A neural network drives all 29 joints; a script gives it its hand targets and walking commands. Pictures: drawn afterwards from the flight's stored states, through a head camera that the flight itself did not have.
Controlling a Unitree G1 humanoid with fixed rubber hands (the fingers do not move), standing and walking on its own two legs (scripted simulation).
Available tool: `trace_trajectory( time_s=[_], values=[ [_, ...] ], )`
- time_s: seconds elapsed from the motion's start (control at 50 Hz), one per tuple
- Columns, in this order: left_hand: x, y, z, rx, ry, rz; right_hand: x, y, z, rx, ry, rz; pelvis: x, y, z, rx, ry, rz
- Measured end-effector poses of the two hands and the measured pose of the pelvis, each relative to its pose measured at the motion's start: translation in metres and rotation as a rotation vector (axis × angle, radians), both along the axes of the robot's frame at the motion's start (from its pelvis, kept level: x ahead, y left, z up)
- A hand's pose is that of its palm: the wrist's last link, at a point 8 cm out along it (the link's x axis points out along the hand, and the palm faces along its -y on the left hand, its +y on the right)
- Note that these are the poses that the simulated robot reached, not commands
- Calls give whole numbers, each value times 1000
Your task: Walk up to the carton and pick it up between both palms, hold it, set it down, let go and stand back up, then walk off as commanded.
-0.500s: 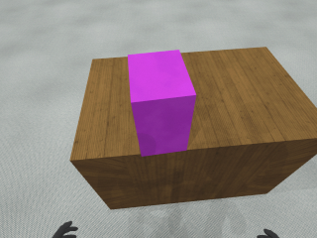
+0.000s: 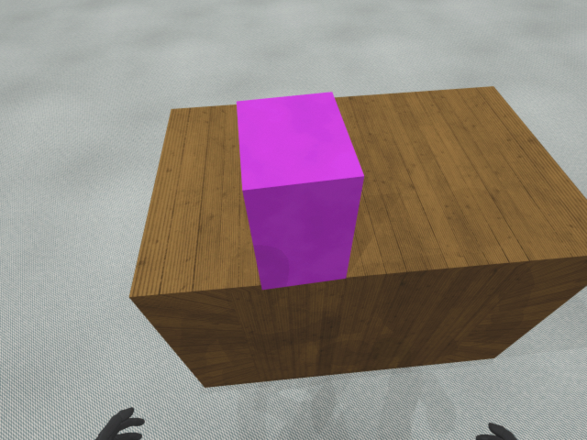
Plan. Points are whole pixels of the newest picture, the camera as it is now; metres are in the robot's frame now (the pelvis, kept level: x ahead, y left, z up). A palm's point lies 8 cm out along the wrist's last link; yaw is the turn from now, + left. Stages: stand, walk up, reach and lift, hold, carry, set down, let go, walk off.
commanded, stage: walk up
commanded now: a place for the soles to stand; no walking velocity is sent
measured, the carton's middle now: (295, 196) +0.49 +0.03 +0.01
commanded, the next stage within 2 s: none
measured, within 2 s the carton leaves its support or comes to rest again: neither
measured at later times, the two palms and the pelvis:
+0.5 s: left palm out of the picture +0.10 +0.29 -0.10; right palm out of the picture +0.09 -0.28 -0.11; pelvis +0.00 +0.01 +0.00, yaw +0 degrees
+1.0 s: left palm out of the picture +0.10 +0.30 -0.10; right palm out of the picture +0.09 -0.27 -0.11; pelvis +0.00 +0.01 +0.00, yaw +0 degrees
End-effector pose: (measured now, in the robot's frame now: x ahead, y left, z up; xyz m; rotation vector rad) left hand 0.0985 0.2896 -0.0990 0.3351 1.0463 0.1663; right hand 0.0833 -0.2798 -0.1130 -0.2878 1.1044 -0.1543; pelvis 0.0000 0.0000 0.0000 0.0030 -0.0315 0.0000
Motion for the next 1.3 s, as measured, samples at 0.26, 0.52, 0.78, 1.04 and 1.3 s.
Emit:
trace_trajectory(
  time_s=[0.26,0.52,0.78,1.04,1.3],
  values=[
    [2,2,0,0,-4,0,1,2,0,-2,-1,0,1,2,0,-2,-1,0],
    [5,5,-1,-5,-6,1,3,5,1,-6,-2,2,2,5,0,-4,-2,2],
    [6,6,-1,-4,-8,3,4,6,2,-6,-3,2,3,6,0,-5,-3,2],
    [6,6,-1,-3,-5,4,5,5,1,-6,-1,3,4,6,0,-4,-1,3],
    [6,6,-2,-3,-5,5,5,5,1,-6,-1,4,4,6,0,-4,-1,4]
  ],
)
